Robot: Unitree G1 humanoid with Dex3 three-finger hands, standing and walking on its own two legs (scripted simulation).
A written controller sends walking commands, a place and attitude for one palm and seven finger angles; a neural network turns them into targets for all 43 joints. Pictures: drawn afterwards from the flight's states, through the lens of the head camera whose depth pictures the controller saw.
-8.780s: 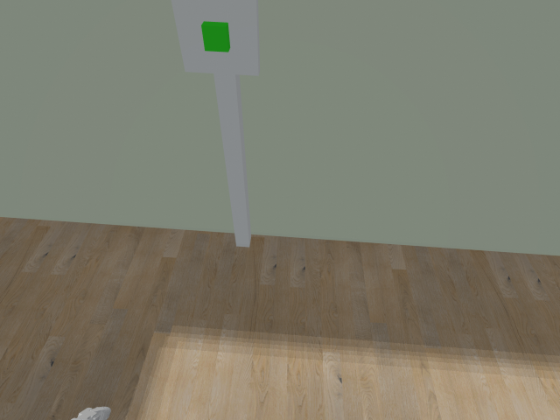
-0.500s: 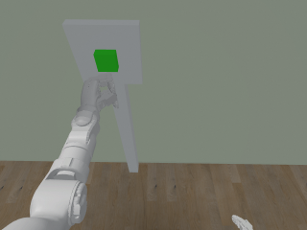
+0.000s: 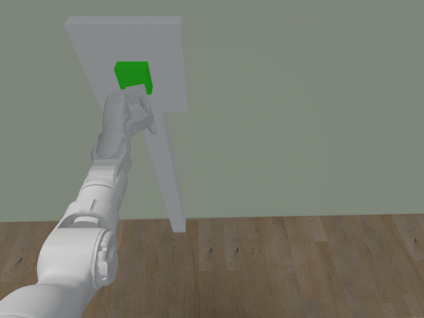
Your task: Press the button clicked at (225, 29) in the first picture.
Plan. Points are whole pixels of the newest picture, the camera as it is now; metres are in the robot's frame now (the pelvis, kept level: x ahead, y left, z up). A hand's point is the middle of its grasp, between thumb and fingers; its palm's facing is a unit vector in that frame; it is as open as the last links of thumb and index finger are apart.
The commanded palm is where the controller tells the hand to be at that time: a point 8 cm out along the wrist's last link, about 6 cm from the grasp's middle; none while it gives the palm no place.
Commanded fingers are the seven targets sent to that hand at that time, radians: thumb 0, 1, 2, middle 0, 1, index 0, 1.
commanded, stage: press the button with the knuckle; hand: left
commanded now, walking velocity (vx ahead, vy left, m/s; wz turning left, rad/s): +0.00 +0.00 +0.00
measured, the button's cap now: (134, 77) +0.53 +0.14 +0.16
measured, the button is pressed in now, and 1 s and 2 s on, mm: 0 11 0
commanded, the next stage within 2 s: hold the button down briefly in 0.76 s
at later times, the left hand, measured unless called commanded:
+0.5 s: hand (148, 111) +0.48 +0.11 +0.13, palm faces +0.02 -1.00 -0.02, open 3.2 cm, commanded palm +0.47 +0.16 +0.13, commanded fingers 0.00 0.90 0.90 -1.30 -1.50 -1.30 -1.50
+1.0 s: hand (147, 105) +0.50 +0.12 +0.13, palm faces +0.01 -1.00 -0.02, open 3.5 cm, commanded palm +0.50 +0.17 +0.13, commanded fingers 0.00 0.90 0.90 -1.30 -1.50 -1.30 -1.50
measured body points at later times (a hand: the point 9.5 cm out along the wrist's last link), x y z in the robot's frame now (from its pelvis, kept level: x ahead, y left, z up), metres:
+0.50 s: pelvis -0.01 +0.00 +0.00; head +0.05 -0.01 +0.44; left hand +0.47 +0.17 +0.13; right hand +0.04 -0.26 -0.13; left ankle -0.01 +0.10 -0.72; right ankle +0.01 -0.09 -0.72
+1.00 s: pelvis -0.02 +0.00 -0.01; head +0.06 +0.01 +0.43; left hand +0.49 +0.17 +0.13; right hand -0.03 -0.26 -0.13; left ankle -0.01 +0.10 -0.72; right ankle +0.01 -0.09 -0.72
